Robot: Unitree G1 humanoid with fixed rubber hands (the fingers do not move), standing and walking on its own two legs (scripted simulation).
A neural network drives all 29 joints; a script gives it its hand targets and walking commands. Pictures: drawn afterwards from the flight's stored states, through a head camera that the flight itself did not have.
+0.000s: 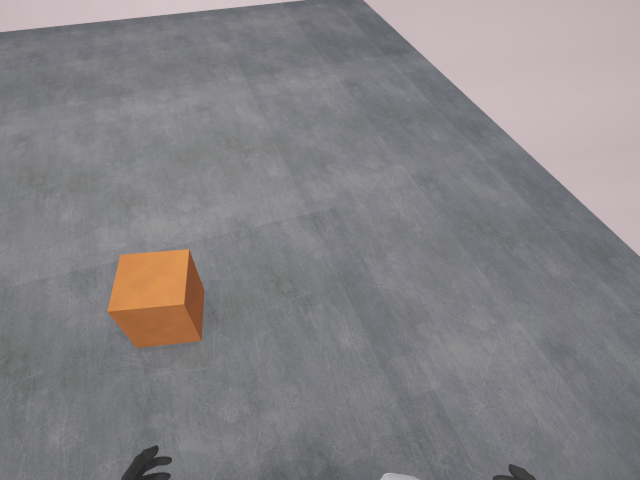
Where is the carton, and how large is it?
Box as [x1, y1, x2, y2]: [107, 249, 203, 347]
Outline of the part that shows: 188,249 120,255 107,311 136,347 196,341 201,339 203,288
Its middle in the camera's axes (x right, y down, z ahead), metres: -0.50 +0.20 +1.26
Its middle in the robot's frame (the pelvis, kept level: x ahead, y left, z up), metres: +0.72 +0.49 -0.65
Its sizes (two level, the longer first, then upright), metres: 0.210 0.200 0.250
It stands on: the floor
